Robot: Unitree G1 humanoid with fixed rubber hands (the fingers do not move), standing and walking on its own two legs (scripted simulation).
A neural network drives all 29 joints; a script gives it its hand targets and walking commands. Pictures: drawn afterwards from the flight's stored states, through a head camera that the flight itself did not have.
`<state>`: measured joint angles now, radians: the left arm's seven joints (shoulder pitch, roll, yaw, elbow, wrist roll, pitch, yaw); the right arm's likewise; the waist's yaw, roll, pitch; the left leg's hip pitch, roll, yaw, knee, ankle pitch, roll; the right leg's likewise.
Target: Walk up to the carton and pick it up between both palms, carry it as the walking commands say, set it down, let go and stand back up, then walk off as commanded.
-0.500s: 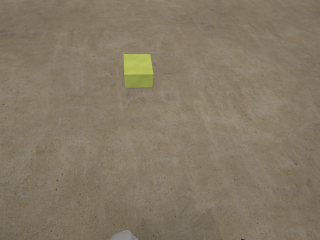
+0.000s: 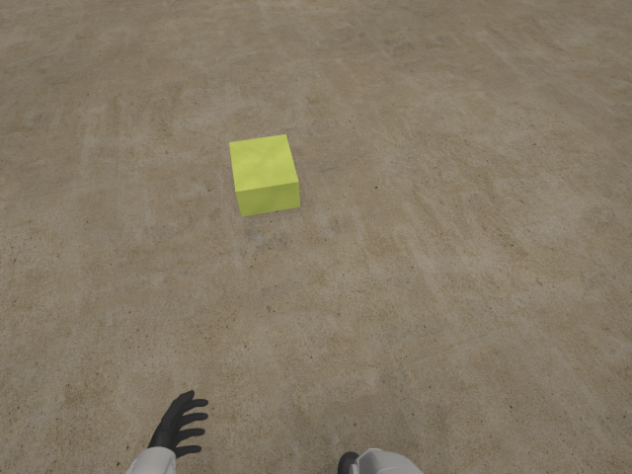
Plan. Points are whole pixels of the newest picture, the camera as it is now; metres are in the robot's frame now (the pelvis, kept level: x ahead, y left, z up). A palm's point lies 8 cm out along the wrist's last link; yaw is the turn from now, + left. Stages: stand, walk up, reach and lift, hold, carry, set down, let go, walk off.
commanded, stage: walk up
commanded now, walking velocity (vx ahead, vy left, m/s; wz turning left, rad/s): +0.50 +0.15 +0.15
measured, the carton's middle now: (264, 174) +1.31 +0.11 -0.68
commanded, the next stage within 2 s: none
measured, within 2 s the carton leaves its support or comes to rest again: neither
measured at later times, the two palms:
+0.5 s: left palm out of the picture +0.11 +0.31 -0.13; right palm (358, 270) +0.45 -0.11 -0.12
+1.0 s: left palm (113, 218) +0.63 +0.37 -0.13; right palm (351, 286) +0.40 -0.08 -0.08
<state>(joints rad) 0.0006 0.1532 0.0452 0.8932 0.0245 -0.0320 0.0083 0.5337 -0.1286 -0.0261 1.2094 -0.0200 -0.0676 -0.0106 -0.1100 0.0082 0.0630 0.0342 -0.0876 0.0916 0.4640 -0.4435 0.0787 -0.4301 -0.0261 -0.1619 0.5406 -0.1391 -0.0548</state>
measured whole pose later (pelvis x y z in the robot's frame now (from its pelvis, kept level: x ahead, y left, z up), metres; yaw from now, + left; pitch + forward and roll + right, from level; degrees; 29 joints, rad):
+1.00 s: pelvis +0.53 +0.13 +0.02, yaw +7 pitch +0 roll -4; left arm 0.11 0.23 0.06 0.95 0.02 0.02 -0.06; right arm 0.57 -0.11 -0.03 1.16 -0.02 -0.09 -0.02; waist -0.10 -0.05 0.05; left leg 0.13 0.08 0.10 0.25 -0.38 0.00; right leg -0.62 -0.08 -0.10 0.71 0.04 0.03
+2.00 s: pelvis +0.84 +0.12 +0.01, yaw +7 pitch +0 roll +2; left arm 0.18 0.18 0.06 0.93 0.01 0.03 0.03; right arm 0.27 -0.20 -0.07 1.02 0.00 0.05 -0.05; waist -0.05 0.01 0.07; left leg -0.42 0.05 0.05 0.96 -0.52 -0.02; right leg -0.34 -0.04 -0.12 0.53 -0.19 -0.07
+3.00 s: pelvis +0.85 +0.16 +0.02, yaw +6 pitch -1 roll +0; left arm 0.29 0.11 0.00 1.18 0.01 0.00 0.04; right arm 0.36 -0.08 0.01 1.20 -0.01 -0.03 -0.04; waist 0.01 -0.01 0.02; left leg -0.03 -0.07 0.03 0.35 -0.31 0.07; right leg -0.25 -0.04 -0.08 0.40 -0.14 0.00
